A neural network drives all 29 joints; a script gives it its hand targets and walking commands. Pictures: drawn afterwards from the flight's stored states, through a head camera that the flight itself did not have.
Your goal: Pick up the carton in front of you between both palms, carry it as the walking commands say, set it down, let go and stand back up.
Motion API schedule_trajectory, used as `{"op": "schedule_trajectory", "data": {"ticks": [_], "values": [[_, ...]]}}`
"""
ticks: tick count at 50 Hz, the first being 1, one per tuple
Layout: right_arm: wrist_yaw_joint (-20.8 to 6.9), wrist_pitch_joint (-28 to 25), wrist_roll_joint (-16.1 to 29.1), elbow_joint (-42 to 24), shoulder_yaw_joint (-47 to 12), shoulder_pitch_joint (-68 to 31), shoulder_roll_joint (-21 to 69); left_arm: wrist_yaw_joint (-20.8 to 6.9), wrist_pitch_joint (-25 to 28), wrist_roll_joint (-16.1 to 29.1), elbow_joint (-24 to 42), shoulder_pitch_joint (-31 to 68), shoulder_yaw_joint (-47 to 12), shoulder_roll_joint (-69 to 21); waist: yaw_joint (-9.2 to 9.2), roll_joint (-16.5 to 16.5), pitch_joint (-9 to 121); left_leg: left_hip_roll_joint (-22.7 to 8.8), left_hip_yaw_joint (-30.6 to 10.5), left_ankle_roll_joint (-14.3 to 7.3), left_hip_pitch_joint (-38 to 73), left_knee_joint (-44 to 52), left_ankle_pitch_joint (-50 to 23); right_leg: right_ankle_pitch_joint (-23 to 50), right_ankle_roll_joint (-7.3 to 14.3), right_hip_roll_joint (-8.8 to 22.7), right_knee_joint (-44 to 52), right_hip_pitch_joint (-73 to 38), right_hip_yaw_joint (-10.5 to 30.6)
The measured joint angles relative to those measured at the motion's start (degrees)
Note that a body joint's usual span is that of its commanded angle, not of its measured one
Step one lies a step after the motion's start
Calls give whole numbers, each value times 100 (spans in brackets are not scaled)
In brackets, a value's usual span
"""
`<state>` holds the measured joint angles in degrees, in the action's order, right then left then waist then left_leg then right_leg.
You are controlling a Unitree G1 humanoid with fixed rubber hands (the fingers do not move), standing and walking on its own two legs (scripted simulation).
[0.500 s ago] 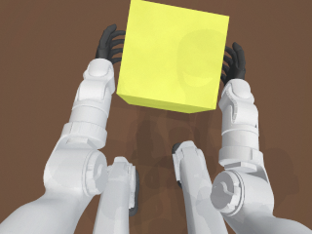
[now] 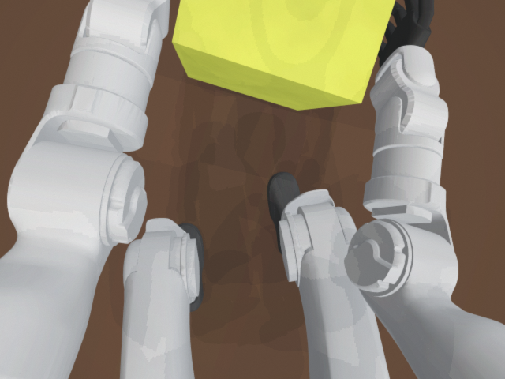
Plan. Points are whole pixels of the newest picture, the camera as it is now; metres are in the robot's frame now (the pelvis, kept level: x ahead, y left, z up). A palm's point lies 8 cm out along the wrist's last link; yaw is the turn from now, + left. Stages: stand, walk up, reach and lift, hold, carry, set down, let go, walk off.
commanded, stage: set down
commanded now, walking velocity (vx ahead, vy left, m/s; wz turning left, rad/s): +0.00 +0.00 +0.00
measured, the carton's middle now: (274, 14) +0.55 -0.12 -0.24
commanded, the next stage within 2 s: none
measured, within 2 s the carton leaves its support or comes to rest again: rests again in 0.86 s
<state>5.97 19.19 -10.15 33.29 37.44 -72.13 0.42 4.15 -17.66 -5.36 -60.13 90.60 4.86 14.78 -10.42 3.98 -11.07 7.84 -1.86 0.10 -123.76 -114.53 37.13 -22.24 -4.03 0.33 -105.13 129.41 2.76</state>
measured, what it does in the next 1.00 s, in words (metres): stands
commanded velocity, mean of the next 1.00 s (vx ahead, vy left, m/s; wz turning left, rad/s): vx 0.00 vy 0.00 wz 0.00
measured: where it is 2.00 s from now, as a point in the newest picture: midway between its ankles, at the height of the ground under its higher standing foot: (241, 255)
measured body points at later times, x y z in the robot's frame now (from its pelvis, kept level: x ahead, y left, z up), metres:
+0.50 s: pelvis +0.01 +0.01 -0.04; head +0.39 +0.00 +0.19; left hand +0.61 +0.02 -0.23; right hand +0.50 -0.27 -0.20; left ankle +0.07 +0.10 -0.40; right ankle +0.15 -0.14 -0.40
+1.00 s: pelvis +0.00 +0.01 -0.05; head +0.39 +0.01 +0.17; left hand +0.60 +0.01 -0.24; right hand +0.50 -0.28 -0.22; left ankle +0.07 +0.10 -0.40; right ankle +0.15 -0.14 -0.40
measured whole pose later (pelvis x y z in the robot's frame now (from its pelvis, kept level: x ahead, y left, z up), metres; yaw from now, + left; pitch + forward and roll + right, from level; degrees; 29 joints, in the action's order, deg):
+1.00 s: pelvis +0.00 +0.01 -0.05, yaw -2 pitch +40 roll -6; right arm 0.5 12.3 -7.4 55.8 39.2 -82.8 -11.6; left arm -0.5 -13.5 -7.2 -69.1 98.9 0.8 16.7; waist -12.0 0.3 -22.5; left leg 9.2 -2.8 -1.2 -126.2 -126.6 40.2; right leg -25.0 -5.6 1.1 -114.8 130.3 1.3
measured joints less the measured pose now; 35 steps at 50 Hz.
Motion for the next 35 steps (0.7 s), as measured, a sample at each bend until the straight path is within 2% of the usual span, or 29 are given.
{"op": "schedule_trajectory", "data": {"ticks": [5, 11, 16, 24, 30, 35], "values": [[18, 1, 168, 534, -114, -450, -272, 72, 10, 204, -281, 280, -410, 249, -199, -103, -248, 3, 14, -35, -171, -309, 117, -81, -46, -14, -264, 168, 0], [-106, -104, 349, 879, -148, -712, -513, 133, 132, 335, -551, 552, -760, 363, -354, -227, -527, 27, 26, -80, -249, -612, 244, -192, -99, -5, -538, 239, -1], [-179, -194, 479, 1075, -170, -701, -597, 169, 164, 400, -667, 573, -940, 373, -354, -328, -555, 35, -3, -74, -264, -763, 330, -263, -93, 0, -675, 261, -34], [-284, -298, 373, 1465, -155, -825, -632, 111, 245, 470, -911, 585, -1029, 474, -360, -267, -589, 95, -15, -75, -311, -906, 318, -281, -103, 49, -805, 269, -47], [-348, -374, 279, 1719, -113, -932, -715, 17, 298, 436, -1084, 678, -1013, 489, -386, -233, -715, 149, -41, -82, -336, -980, 271, -270, -118, 98, -854, 238, -72], [-385, -487, 287, 1908, -39, -994, -884, -113, 330, 359, -1104, 788, -951, 412, -334, -274, -838, 167, -56, -87, -339, -1034, 248, -256, -129, 112, -885, 213, -90]]}}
